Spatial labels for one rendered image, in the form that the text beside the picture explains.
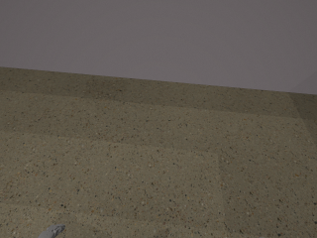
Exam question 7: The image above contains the robot left hand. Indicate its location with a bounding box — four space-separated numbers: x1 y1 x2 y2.
38 223 65 238

